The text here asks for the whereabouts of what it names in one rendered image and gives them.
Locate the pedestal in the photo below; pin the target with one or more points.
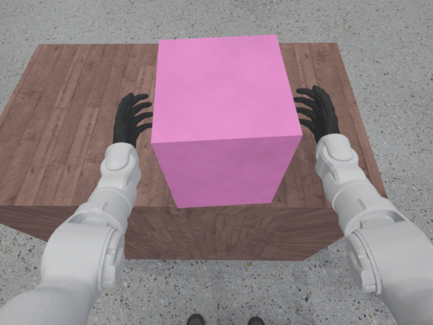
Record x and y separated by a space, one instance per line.
59 121

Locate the left robot forearm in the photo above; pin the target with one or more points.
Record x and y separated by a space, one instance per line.
112 201

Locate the carton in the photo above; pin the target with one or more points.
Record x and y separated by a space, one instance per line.
225 125

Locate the right robot forearm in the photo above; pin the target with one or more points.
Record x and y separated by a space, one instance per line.
352 196

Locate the robot right upper arm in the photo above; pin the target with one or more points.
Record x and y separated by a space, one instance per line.
394 262

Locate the robot right hand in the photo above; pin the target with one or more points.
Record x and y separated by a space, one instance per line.
324 120

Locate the robot left hand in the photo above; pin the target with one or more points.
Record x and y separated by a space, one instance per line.
125 126

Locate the robot left upper arm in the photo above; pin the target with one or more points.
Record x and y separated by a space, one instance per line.
81 261

